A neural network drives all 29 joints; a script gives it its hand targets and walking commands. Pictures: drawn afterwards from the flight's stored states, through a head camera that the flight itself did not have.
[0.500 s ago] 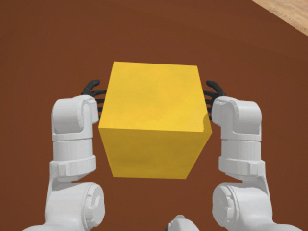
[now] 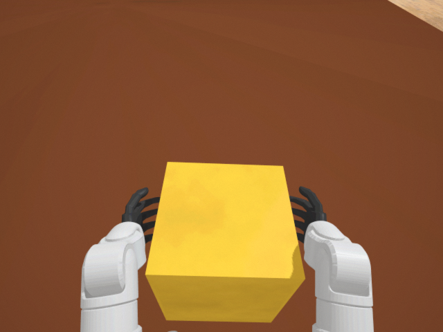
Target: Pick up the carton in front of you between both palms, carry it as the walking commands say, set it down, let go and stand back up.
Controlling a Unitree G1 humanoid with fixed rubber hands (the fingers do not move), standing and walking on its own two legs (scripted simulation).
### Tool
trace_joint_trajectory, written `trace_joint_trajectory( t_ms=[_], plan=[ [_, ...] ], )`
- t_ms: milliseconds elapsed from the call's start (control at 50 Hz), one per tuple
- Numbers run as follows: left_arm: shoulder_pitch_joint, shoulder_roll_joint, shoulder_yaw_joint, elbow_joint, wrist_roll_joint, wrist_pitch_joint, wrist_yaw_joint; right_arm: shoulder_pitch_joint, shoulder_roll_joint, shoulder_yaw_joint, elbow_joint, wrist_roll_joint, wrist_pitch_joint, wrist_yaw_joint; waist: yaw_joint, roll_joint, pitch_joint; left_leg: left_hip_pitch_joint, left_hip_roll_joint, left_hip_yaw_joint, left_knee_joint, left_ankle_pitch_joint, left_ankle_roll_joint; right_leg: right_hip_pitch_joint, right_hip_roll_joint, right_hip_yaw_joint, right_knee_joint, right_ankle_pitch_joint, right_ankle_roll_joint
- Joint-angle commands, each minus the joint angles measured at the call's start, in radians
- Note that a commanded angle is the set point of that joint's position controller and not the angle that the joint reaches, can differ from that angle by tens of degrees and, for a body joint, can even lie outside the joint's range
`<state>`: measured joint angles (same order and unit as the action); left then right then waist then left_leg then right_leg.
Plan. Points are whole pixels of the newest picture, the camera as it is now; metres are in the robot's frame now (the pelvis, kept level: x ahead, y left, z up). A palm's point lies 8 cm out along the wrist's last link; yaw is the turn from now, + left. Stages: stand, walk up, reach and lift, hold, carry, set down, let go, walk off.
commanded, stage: carry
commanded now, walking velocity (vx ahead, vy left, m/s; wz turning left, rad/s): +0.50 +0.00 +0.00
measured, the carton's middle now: (222, 246) +0.29 +0.00 -0.01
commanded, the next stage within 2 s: none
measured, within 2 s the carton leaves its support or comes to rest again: neither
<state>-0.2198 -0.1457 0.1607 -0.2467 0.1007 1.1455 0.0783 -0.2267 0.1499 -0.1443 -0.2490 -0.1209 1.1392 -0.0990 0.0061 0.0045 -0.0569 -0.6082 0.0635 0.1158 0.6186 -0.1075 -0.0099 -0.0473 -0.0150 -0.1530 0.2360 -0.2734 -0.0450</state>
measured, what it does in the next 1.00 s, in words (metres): walks ahead: left foot, then right foot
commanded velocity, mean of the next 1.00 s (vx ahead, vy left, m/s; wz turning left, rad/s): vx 0.50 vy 0.00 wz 0.00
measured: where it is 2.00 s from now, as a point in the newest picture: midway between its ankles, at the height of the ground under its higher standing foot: (224, 187)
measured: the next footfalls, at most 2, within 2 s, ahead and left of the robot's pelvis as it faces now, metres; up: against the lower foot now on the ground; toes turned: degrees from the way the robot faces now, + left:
left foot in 0.12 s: +0.26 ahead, +0.11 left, +0.00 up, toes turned +9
right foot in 0.64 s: +0.62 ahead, -0.12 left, +0.00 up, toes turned -13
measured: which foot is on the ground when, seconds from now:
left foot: up 0.00-0.10, down 0.12-0.64, up 0.66-1.00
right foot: down 0.00-0.14, up 0.16-0.62, down 0.64-1.00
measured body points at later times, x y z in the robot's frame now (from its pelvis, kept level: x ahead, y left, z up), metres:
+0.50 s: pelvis +0.32 +0.02 +0.00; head +0.28 +0.04 +0.45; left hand +0.59 +0.16 +0.08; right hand +0.58 -0.14 +0.09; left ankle +0.22 +0.10 -0.75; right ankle +0.48 -0.14 -0.69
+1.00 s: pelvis +0.65 -0.03 +0.00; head +0.64 -0.05 +0.45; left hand +0.91 +0.12 +0.08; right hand +0.92 -0.18 +0.07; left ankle +0.78 +0.12 -0.70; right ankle +0.58 -0.11 -0.75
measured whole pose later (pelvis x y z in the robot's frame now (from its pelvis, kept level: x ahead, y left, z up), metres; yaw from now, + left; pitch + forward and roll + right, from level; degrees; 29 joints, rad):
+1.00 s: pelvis +0.65 -0.03 +0.00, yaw +0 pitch +4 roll +1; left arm -0.07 -0.13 0.07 -0.35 0.11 1.17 0.08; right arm -0.09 0.13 -0.07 -0.36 -0.13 1.17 -0.08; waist 0.01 0.01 -0.11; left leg -0.62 0.12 0.12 0.68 -0.09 -0.01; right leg -0.07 -0.03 -0.22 0.23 -0.23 -0.04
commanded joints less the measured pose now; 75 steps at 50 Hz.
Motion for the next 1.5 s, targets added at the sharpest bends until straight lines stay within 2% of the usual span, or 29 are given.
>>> trace_joint_trajectory(
  t_ms=[0, 60, 80, 100, 120, 140, 200, 260, 380, 520, 600, 620, 640, 660, 680, 740, 780, 860, 1060, 1120, 1140, 1160, 1180, 1220, 1240, 1260, 1300, 1380, 1480],
  plan=[
    [-0.429, -0.942, -0.742, -0.129, -0.387, 0.016, -0.259, -0.439, 0.976, 0.774, -0.125, 0.39, 0.017, 0.23, 0.019, -0.168, -0.273, 0.013, -0.036, 0.06, -0.111, 0.084, 0.02, 0.27, -0.204, 0.075, 0.031, 0.679, -0.062],
    [-0.38, -0.863, -0.738, -0.174, -0.384, 0.054, -0.252, -0.384, 0.894, 0.752, -0.144, 0.403, 0.06, 0.247, 0.003, -0.156, -0.29, 0.293, -0.098, 0.14, -0.231, 0.1, 0.046, 0.183, -0.176, 0.0, 0.222, 0.814, -0.013],
    [-0.39, -0.832, -0.738, -0.183, -0.385, 0.068, -0.249, -0.368, 0.867, 0.739, -0.132, 0.402, 0.074, 0.25, -0.013, -0.117, -0.339, 0.513, -0.095, 0.143, -0.212, 0.049, 0.055, 0.042, -0.15, -0.036, 0.366, 0.731, 0.01],
    [-0.41, -0.802, -0.738, -0.188, -0.385, 0.083, -0.248, -0.356, 0.832, 0.726, -0.126, 0.399, 0.089, 0.252, -0.035, -0.002, -0.41, 0.727, 0.091, -0.099, -0.215, -0.061, 0.082, -0.159, -0.126, -0.031, 0.594, 0.388, 0.04],
    [-0.435, -0.801, -0.748, -0.19, -0.397, 0.103, -0.245, -0.371, 0.798, 0.703, -0.095, 0.389, 0.096, 0.254, -0.03, 0.227, -0.454, 0.952, 0.364, -0.575, -0.287, -0.155, 0.246, -0.515, 0.009, 0.014, 0.881, 0.013, 0.072],
    [-0.454, -0.781, -0.747, -0.184, -0.395, 0.112, -0.246, -0.353, 0.816, 0.698, -0.071, 0.397, 0.102, 0.256, -0.033, 0.251, -0.404, 0.927, 0.373, -0.669, -0.349, -0.078, 0.293, -0.68, 0.032, 0.103, 1.045, -0.212, 0.051],
    [-0.479, -0.838, -0.75, -0.134, -0.398, 0.111, -0.248, -0.417, 0.868, 0.708, -0.079, 0.413, 0.109, 0.263, -0.018, 0.021, -0.311, 0.645, 0.295, -0.37, -0.381, 0.0, 0.193, -0.632, -0.116, 0.168, 0.986, -0.08, 0.024],
    [-0.463, -0.886, -0.755, -0.096, -0.39, 0.101, -0.242, -0.432, 0.895, 0.716, -0.066, 0.427, 0.105, 0.276, -0.011, 0.096, -0.269, 0.511, 0.228, -0.206, -0.478, -0.148, 0.144, -0.563, -0.125, 0.118, 0.814, 0.033, 0.051],
    [-0.431, -0.896, -0.762, -0.093, -0.368, 0.088, -0.227, -0.404, 0.877, 0.717, -0.067, 0.427, 0.096, 0.287, -0.018, 0.098, -0.188, 0.581, 0.187, -0.089, -0.528, -0.056, 0.144, -0.65, -0.126, 0.036, 0.507, 0.215, 0.093],
    [-0.423, -0.876, -0.768, -0.102, -0.384, 0.093, -0.236, -0.363, 0.86, 0.705, -0.051, 0.399, 0.093, 0.279, -0.026, 0.133, -0.1, 0.697, 0.18, -0.012, -0.472, 0.209, 0.123, -0.61, -0.084, -0.02, 0.308, 0.281, 0.048],
    [-0.396, -0.874, -0.756, -0.104, -0.39, 0.087, -0.241, -0.373, 0.864, 0.722, -0.072, 0.403, 0.089, 0.275, -0.004, 0.151, -0.186, 0.698, 0.153, 0.078, -0.196, 0.597, 0.071, -0.28, 0.022, -0.127, 0.188, 0.216, 0.013],
    [-0.378, -0.875, -0.751, -0.093, -0.389, 0.082, -0.243, -0.366, 0.858, 0.726, -0.075, 0.403, 0.088, 0.275, 0.013, 0.098, -0.267, 0.589, 0.115, 0.112, 0.007, 0.539, 0.041, -0.048, 0.018, -0.122, 0.189, 0.165, 0.012],
    [-0.359, -0.867, -0.744, -0.089, -0.382, 0.078, -0.246, -0.365, 0.86, 0.734, -0.078, 0.406, 0.087, 0.275, 0.023, -0.028, -0.379, 0.37, 0.083, 0.087, 0.267, 0.247, 0.01, 0.201, -0.201, 0.191, 0.154, -0.04, -0.041],
    [-0.37, -0.876, -0.74, -0.064, -0.377, 0.062, -0.251, -0.387, 0.881, 0.752, -0.115, 0.411, 0.087, 0.275, 0.019, -0.328, -0.453, 0.033, -0.074, 0.038, 0.57, -0.213, -0.03, 0.426, -0.441, 0.637, 0.045, -0.062, -0.177],
    [-0.334, -0.915, -0.744, -0.058, -0.392, 0.052, -0.253, -0.396, 0.877, 0.753, -0.11, 0.414, 0.079, 0.278, 0.018, -0.295, -0.419, -0.054, -0.067, -0.092, 0.694, -0.338, 0.0, 0.365, -0.417, 0.648, 0.003, 0.118, -0.181],
    [-0.373, -0.996, -0.772, -0.113, -0.398, 0.016, -0.259, -0.387, 0.952, 0.782, -0.116, 0.421, 0.039, 0.284, 0.005, -0.046, -0.368, -0.038, 0.062, -0.13, 0.619, -0.213, 0.043, 0.155, -0.349, 0.357, 0.018, 0.272, -0.1],
    [-0.369, -1.001, -0.779, -0.129, -0.403, 0.002, -0.262, -0.356, 0.987, 0.792, -0.107, 0.418, 0.02, 0.281, 0.003, -0.091, -0.355, 0.012, 0.07, -0.098, 0.508, -0.149, 0.033, 0.079, -0.316, 0.257, -0.035, 0.173, -0.072],
    [-0.322, -0.962, -0.796, -0.156, -0.415, -0.005, -0.276, -0.283, 0.974, 0.793, -0.117, 0.388, 0.0, 0.265, 0.006, -0.128, -0.282, -0.029, 0.065, -0.034, 0.274, -0.077, 0.001, 0.062, -0.284, 0.154, -0.106, 0.12, -0.091],
    [-0.314, -0.792, -0.757, -0.197, -0.386, 0.071, -0.247, -0.309, 0.807, 0.759, -0.182, 0.401, 0.084, 0.253, 0.011, -0.151, -0.101, 0.032, 0.016, 0.075, -0.114, 0.089, 0.032, 0.129, -0.239, 0.015, -0.05, 0.372, -0.056],
    [-0.344, -0.767, -0.75, -0.19, -0.383, 0.098, -0.239, -0.318, 0.78, 0.73, -0.152, 0.404, 0.108, 0.257, -0.013, -0.119, -0.189, 0.353, -0.077, 0.171, -0.187, -0.007, 0.048, 0.07, -0.187, -0.081, 0.245, 0.583, -0.004],
    [-0.358, -0.756, -0.749, -0.191, -0.384, 0.105, -0.237, -0.314, 0.775, 0.717, -0.137, 0.401, 0.113, 0.259, -0.032, -0.052, -0.264, 0.596, -0.018, 0.083, -0.175, -0.059, 0.051, -0.087, -0.154, -0.087, 0.443, 0.464, 0.027],
    [-0.392, -0.768, -0.76, -0.206, -0.395, 0.116, -0.234, -0.324, 0.76, 0.699, -0.117, 0.39, 0.111, 0.263, -0.038, 0.18, -0.354, 0.827, 0.269, -0.387, -0.276, -0.242, 0.174, -0.375, -0.057, -0.06, 0.77, 0.226, 0.083],
    [-0.411, -0.775, -0.765, -0.206, -0.396, 0.119, -0.236, -0.315, 0.79, 0.703, -0.092, 0.397, 0.108, 0.265, -0.035, 0.344, -0.375, 0.916, 0.372, -0.658, -0.401, -0.126, 0.254, -0.597, 0.039, 0.029, 0.979, -0.18, 0.084],
    [-0.429, -0.841, -0.769, -0.176, -0.4, 0.103, -0.242, -0.347, 0.864, 0.715, -0.113, 0.418, 0.098, 0.269, -0.029, 0.158, -0.352, 0.813, 0.341, -0.431, -0.321, 0.311, 0.233, -0.634, -0.059, 0.139, 1.097, -0.178, 0.041],
    [-0.432, -0.873, -0.775, -0.172, -0.4, 0.092, -0.243, -0.368, 0.894, 0.726, -0.126, 0.423, 0.089, 0.272, -0.024, 0.057, -0.335, 0.736, 0.315, -0.315, -0.314, 0.405, 0.192, -0.603, -0.098, 0.148, 1.021, -0.125, 0.035],
    [-0.433, -0.898, -0.779, -0.175, -0.399, 0.079, -0.242, -0.384, 0.92, 0.733, -0.138, 0.43, 0.079, 0.277, -0.017, 0.045, -0.328, 0.676, 0.292, -0.236, -0.336, 0.404, 0.156, -0.562, -0.118, 0.149, 0.926, -0.079, 0.037],
    [-0.421, -0.944, -0.793, -0.173, -0.396, 0.061, -0.237, -0.388, 0.942, 0.739, -0.152, 0.439, 0.066, 0.283, -0.011, 0.108, -0.334, 0.631, 0.251, -0.123, -0.359, 0.428, 0.12, -0.487, -0.099, 0.105, 0.784, -0.037, 0.048],
    [-0.373, -0.944, -0.803, -0.203, -0.376, 0.038, -0.216, -0.348, 0.918, 0.738, -0.187, 0.442, 0.055, 0.293, -0.007, 0.143, -0.322, 0.641, 0.196, 0.021, -0.335, 0.58, 0.123, -0.442, -0.052, 0.032, 0.507, 0.036, 0.069],
    [-0.368, -0.883, -0.801, -0.227, -0.387, 0.066, -0.219, -0.29, 0.863, 0.716, -0.172, 0.405, 0.07, 0.282, -0.024, 0.171, -0.287, 0.642, 0.166, 0.074, -0.273, 0.557, 0.103, -0.35, -0.02, -0.028, 0.294, 0.26, 0.068]
  ],
)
